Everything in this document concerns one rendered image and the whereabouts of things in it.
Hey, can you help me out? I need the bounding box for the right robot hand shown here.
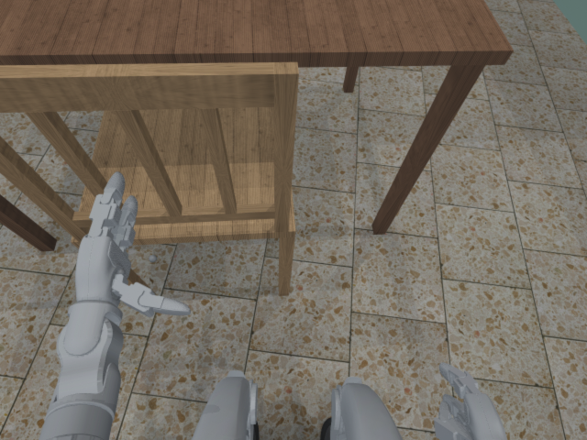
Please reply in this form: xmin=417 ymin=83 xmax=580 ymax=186
xmin=434 ymin=362 xmax=507 ymax=440

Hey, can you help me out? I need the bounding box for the right robot shin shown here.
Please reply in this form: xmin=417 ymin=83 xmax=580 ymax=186
xmin=330 ymin=377 xmax=362 ymax=440

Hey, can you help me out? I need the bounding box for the left robot forearm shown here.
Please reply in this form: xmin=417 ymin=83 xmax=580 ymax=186
xmin=39 ymin=300 xmax=124 ymax=440

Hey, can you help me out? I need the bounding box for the right robot thigh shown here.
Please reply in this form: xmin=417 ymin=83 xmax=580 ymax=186
xmin=331 ymin=383 xmax=403 ymax=440

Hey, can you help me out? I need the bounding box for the left robot hand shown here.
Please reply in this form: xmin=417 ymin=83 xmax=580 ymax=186
xmin=75 ymin=171 xmax=191 ymax=317

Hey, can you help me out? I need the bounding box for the table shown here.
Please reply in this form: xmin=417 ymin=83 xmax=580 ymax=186
xmin=0 ymin=0 xmax=514 ymax=251

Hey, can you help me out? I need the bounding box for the chair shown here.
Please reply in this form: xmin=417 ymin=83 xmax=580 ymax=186
xmin=0 ymin=62 xmax=299 ymax=296

